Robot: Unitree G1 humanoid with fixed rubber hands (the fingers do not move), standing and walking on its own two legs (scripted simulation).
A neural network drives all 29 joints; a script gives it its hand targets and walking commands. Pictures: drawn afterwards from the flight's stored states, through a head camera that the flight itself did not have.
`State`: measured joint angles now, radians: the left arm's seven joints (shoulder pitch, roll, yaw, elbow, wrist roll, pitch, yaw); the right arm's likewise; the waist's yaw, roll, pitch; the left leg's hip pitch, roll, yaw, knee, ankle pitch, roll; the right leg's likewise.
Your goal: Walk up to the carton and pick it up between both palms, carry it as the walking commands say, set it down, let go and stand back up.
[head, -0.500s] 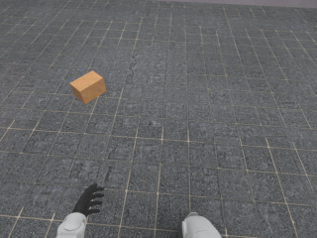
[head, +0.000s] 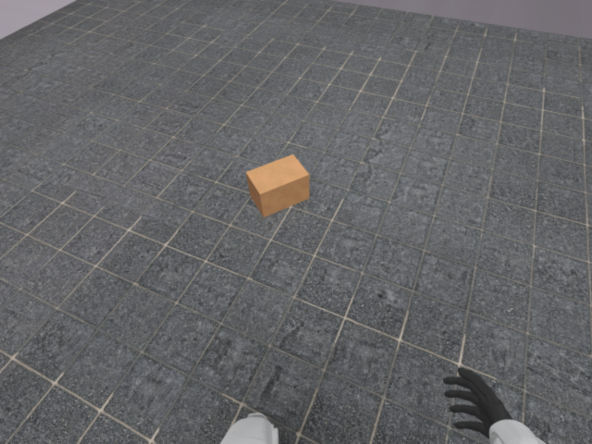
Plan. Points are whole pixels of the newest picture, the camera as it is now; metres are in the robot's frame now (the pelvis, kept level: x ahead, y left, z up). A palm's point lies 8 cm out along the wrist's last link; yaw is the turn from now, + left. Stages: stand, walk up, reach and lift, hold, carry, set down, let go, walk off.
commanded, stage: walk up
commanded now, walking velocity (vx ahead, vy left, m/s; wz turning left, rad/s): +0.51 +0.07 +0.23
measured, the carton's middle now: (278, 185) +1.17 +0.23 -0.69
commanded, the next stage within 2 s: none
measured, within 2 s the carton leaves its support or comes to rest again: neither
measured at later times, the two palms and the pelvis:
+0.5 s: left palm (206, 253) +0.44 +0.24 -0.11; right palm (496, 437) +0.17 -0.23 -0.11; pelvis +0.27 +0.01 +0.00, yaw +4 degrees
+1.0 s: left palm (174, 269) +0.40 +0.30 -0.12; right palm (402, 174) +0.68 -0.15 -0.11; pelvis +0.51 +0.06 +0.01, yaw +5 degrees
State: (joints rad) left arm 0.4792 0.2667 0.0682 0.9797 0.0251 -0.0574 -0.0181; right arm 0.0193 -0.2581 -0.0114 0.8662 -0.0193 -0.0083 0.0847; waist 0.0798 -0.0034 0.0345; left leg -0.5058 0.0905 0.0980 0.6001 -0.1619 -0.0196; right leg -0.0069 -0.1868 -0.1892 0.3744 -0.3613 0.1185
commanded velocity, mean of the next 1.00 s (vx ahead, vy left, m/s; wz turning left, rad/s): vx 0.49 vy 0.05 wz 0.10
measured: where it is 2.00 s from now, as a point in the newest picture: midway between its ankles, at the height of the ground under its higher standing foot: (301, 297)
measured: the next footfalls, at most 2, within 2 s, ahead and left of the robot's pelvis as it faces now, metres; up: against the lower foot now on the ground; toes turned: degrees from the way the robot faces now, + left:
left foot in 0.02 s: +0.16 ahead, +0.14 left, +0.00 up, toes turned +7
right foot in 0.54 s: +0.47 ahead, -0.11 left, +0.00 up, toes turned -5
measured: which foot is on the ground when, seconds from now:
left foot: up 0.00-0.00, down 0.02-0.56, up 0.58-1.00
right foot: down 0.00-0.04, up 0.06-0.52, down 0.54-1.00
